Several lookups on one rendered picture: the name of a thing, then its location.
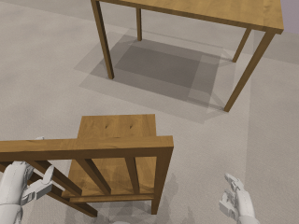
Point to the robot left hand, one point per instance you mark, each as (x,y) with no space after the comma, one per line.
(14,182)

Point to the table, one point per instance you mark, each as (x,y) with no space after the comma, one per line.
(259,15)

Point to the robot right hand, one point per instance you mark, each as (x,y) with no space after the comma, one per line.
(240,202)

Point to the chair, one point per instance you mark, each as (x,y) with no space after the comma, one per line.
(115,158)

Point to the robot left forearm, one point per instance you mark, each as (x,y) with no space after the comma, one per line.
(10,213)

